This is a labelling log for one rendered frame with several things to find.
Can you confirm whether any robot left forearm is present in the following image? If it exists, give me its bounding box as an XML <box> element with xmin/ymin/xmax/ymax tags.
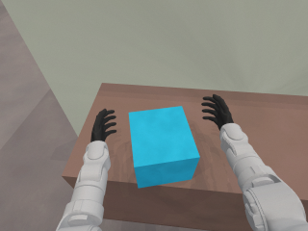
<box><xmin>56</xmin><ymin>141</ymin><xmax>111</xmax><ymax>231</ymax></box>

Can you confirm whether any carton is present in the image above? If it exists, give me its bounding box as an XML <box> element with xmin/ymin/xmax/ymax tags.
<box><xmin>128</xmin><ymin>106</ymin><xmax>200</xmax><ymax>189</ymax></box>

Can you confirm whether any right robot hand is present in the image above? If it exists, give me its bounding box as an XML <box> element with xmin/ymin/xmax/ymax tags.
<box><xmin>201</xmin><ymin>94</ymin><xmax>234</xmax><ymax>130</ymax></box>

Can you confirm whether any pedestal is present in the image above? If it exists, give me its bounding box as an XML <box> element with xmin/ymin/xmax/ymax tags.
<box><xmin>62</xmin><ymin>83</ymin><xmax>308</xmax><ymax>231</ymax></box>

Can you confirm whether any robot right forearm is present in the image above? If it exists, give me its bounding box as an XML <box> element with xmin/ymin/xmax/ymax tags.
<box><xmin>219</xmin><ymin>123</ymin><xmax>307</xmax><ymax>221</ymax></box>

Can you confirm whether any robot right upper arm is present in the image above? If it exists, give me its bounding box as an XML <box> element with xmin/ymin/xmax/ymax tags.
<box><xmin>243</xmin><ymin>182</ymin><xmax>308</xmax><ymax>231</ymax></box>

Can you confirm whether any left robot hand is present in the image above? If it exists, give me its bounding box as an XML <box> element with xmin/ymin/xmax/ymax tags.
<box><xmin>90</xmin><ymin>109</ymin><xmax>116</xmax><ymax>142</ymax></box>

